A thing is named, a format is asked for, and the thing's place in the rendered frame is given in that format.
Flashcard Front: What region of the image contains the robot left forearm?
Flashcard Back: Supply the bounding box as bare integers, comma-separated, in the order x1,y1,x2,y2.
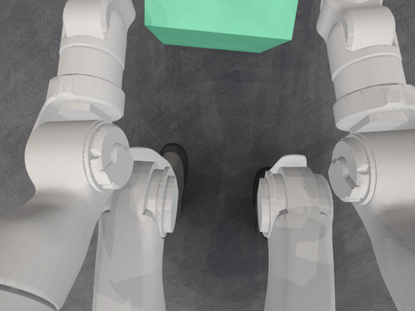
25,0,136,169

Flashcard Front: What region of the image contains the carton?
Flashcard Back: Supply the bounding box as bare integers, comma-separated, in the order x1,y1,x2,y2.
145,0,298,53

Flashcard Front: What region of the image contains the robot right thigh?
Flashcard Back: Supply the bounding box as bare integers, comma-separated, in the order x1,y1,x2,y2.
257,167,335,311

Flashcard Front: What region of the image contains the right robot upper arm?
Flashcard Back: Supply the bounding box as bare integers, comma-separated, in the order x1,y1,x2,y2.
328,129,415,311

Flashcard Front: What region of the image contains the right robot shin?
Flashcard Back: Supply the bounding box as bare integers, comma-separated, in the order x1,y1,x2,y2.
262,154,333,237

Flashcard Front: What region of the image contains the left robot upper arm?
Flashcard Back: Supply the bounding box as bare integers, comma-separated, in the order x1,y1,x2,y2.
0,120,134,311

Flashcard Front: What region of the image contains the robot right forearm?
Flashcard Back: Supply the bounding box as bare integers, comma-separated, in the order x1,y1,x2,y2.
316,0,415,134

